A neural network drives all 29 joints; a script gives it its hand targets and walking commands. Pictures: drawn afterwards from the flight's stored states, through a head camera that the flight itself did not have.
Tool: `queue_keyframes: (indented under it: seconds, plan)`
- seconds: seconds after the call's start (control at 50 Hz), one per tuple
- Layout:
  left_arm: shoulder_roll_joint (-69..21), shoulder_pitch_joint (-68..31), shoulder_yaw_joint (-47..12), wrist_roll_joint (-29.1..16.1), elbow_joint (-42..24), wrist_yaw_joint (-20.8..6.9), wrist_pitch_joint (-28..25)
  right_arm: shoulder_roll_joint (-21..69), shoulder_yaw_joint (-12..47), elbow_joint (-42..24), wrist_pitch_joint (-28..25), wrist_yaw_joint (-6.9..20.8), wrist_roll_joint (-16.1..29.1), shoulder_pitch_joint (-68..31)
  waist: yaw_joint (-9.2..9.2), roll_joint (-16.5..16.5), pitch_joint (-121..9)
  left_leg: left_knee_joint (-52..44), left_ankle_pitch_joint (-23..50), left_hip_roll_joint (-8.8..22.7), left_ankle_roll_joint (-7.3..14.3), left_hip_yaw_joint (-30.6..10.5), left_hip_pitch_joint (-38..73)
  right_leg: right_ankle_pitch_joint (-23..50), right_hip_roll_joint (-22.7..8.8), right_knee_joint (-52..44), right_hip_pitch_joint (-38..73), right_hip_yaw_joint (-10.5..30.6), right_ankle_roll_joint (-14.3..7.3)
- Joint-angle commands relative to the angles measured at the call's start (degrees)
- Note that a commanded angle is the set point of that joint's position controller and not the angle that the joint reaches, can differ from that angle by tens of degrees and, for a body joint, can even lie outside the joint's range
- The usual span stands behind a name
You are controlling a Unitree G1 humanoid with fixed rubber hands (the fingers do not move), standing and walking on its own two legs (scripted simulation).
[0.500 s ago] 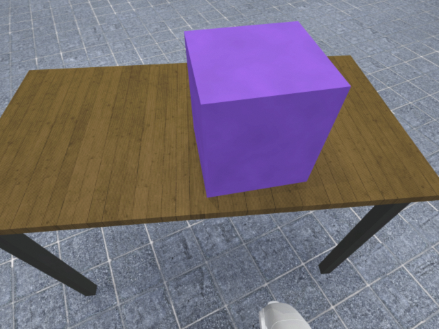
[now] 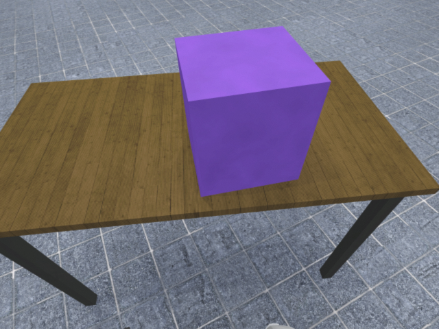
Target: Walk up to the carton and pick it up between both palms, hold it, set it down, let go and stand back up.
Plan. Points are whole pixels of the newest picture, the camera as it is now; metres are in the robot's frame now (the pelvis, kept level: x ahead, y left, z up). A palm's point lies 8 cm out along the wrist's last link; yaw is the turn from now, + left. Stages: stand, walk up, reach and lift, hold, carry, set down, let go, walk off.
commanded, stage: walk up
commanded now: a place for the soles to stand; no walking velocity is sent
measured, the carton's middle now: (240, 113) +0.54 -0.03 +0.09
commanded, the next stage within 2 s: none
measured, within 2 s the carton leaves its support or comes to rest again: neither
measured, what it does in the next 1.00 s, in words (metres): stands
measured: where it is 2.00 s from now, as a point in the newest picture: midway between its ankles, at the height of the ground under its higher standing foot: outside the picture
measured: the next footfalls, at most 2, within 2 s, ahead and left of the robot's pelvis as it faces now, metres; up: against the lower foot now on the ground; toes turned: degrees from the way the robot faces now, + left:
right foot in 1.36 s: +0.18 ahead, -0.24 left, +0.00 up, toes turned -2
left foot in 1.94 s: -0.01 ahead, -0.01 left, +0.00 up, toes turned +24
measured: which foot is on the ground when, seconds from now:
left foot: down 0.00-1.00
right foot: down 0.00-1.00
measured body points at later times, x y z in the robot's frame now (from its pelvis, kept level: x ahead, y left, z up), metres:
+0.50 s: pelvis +0.03 +0.00 +0.01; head +0.05 -0.01 +0.46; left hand +0.03 +0.24 -0.14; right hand +0.04 -0.24 -0.15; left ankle -0.04 +0.13 -0.72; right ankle +0.09 -0.12 -0.72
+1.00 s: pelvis +0.04 +0.00 +0.01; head +0.06 +0.00 +0.46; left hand +0.07 +0.25 -0.14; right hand +0.02 -0.23 -0.15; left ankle -0.04 +0.13 -0.72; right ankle +0.09 -0.12 -0.72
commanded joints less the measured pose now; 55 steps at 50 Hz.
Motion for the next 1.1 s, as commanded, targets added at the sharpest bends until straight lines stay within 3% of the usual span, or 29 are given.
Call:
queue_keyframes:
  seconds: [0.0, 0.02, 0.04, 0.06, 0.08, 0.14, 0.18, 0.28, 0.36, 0.5, 0.58, 0.68, 0.78, 0.98, 1.02, 1.04, 1.06, 1.08]
  plan:
    - [5.5, 3.0, 1.4, 0.3, -1.5, -0.4, -2.1, -8.4, -1.2, -2.8, -2.0, 0.1, 0.8, -3.7, 2.61, 6.7, 5.0, -18.6, -13.9, 11.0, 6.2, -11.4, -18.0, -1.3, -1.4, -6.9, 12.6, 3.5, -0.9]
    - [6.7, 2.0, 1.2, 0.1, -1.0, -0.8, -2.8, -6.7, -0.6, -2.4, -2.4, 0.2, 0.7, -2.5, 1.8, 5.7, 4.7, -17.3, -7.3, 8.1, 4.4, -8.1, -15.1, 2.6, -2.1, -7.6, 12.1, 4.9, -1.7]
    - [6.7, 2.3, 1.2, -0.2, 0.0, -1.1, -3.2, -6.8, -0.5, -2.3, -2.7, 0.2, 0.7, -0.6, 1.12, 7.3, 3.8, -16.5, -3.5, 7.0, 3.8, -6.9, -12.5, 3.9, -2.4, -7.7, 11.1, 6.0, -2.0]
    - [6.5, 2.5, 1.1, 0.0, 0.7, -1.2, -3.4, -7.6, -0.6, -1.6, -3.0, 0.1, 0.7, 0.6, 0.79, 7.2, 3.8, -16.6, -2.7, 7.7, 3.9, -7.8, -12.4, 4.4, -2.1, -7.8, 11.8, 5.7, -2.3]
    - [6.3, 3.3, 1.0, 0.2, 0.9, -1.0, -3.6, -8.5, -1.0, -0.9, -3.0, 0.2, 1.0, 1.0, 1.03, 9.6, 3.2, -17.1, -5.1, 7.6, 4.1, -7.5, -12.5, 3.5, -2.5, -8.4, 12.8, 5.3, -2.3]
    - [7.1, 4.7, 0.9, -0.2, 2.9, -0.8, -3.5, -7.3, -0.4, 0.8, -2.4, -0.1, 1.1, 2.7, 0.96, 8.4, 5.3, -18.9, -8.1, 7.4, 4.4, -7.4, -11.6, -0.7, -2.2, -9.0, 11.4, 6.0, -2.4]
    - [7.1, 5.9, 0.6, 0.0, 4.8, -0.6, -3.6, -7.9, -0.4, 1.5, -2.3, -0.3, 0.8, 2.8, 1.02, 6.3, 5.3, -18.3, -6.3, 7.3, 4.7, -6.9, -10.3, 1.6, -2.1, -9.3, 11.8, 5.2, -1.7]
    - [7.4, 6.9, -0.1, -0.3, 6.9, 0.0, -4.0, -7.0, -0.1, 3.3, -2.3, -0.4, 0.7, 5.9, -0.44, -0.3, 0.9, -13.4, 1.6, 5.4, 4.1, -3.8, -3.5, 4.8, -4.0, -11.4, 11.7, 8.3, -2.5]
    - [7.6, 7.0, -0.4, -0.4, 8.0, 0.4, -3.7, -6.7, 0.2, 4.0, -2.2, -0.7, 0.3, 6.5, -0.34, -0.9, -1.0, -12.7, 5.2, 5.2, 3.7, -3.5, -1.8, 8.1, -4.3, -11.3, 12.3, 8.1, -2.6]
    - [8.2, 7.7, -0.7, -0.4, 9.6, 0.7, -3.5, -7.2, 0.9, 5.8, -1.9, -1.2, 0.2, 6.5, 0.47, -1.2, -0.5, -12.5, 9.7, 5.3, 3.2, -2.5, -0.9, 15.1, -4.6, -9.8, 12.9, 8.2, -3.6]
    - [7.8, 6.9, -0.7, -0.2, 9.6, 0.7, -3.3, -7.2, 1.1, 6.5, -1.9, -1.2, 0.3, 6.2, 0.57, 2.8, -0.5, -12.8, 13.1, 5.8, 3.2, -2.6, -0.8, 16.5, -4.0, -8.2, 13.4, 6.9, -3.7]
    - [8.3, 5.4, -0.9, -0.4, 10.5, 0.8, -3.0, -7.0, 1.3, 6.6, -1.6, -1.2, 0.2, 6.1, 0.91, 2.4, 2.4, -13.7, 8.7, 5.9, 3.1, -2.7, -3.2, 11.2, -3.7, -9.3, 12.1, 6.9, -3.5]
    - [8.3, 5.0, -0.9, -0.6, 10.8, 0.6, -3.1, -8.1, 1.2, 6.9, -2.0, -1.2, 0.2, 6.5, 0.94, 3.6, 0.3, -14.4, 9.9, 6.1, 3.3, -2.7, -2.1, 12.0, -3.5, -9.1, 13.6, 6.5, -3.5]
    - [8.3, 3.6, -1.3, -0.6, 12.0, 0.8, -3.0, -7.7, 1.2, 7.7, -2.0, -1.1, 0.5, 7.7, 0.04, 1.8, 0.2, -14.2, 9.6, 6.0, 3.0, -2.4, -1.1, 12.1, -3.4, -9.5, 13.8, 6.7, -3.3]
    - [8.7, 3.4, -1.4, -0.6, 12.0, 0.8, -3.0, -7.6, 1.3, 7.7, -1.9, -1.3, 0.3, 7.5, 0.59, 1.9, 0.1, -14.3, 9.9, 6.1, 3.3, -2.6, -0.6, 11.3, -3.3, -9.8, 13.3, 6.9, -3.1]
    - [14.2, -3.6, 0.9, 2.2, 8.6, -0.2, -1.4, -7.9, -0.7, 5.5, -2.4, -2.9, -1.3, 12.7, -2.59, -1.9, 1.8, -15.2, 16.6, 12.3, 6.4, -11.5, 3.7, 6.4, -0.5, 0.0, 5.2, 1.9, -1.1]
    - [11.9, -6.9, 0.3, 3.0, 6.6, -0.7, -0.5, -11.2, -1.8, 5.9, -2.5, -3.8, -1.6, 14.5, -3.3, 1.6, 5.0, -16.2, 23.7, 18.5, 9.3, -17.1, 6.2, -2.7, 0.8, 3.7, -4.2, -1.2, 1.5]
    - [10.3, -7.9, 0.2, 3.7, 5.4, -0.8, 0.2, -12.5, -2.2, 5.9, -2.5, -4.5, -2.0, 14.6, -3.56, 5.8, 7.3, -16.0, 30.9, 23.4, 11.6, -20.1, 7.5, -12.1, -0.8, 8.6, -9.8, 0.2, 2.2]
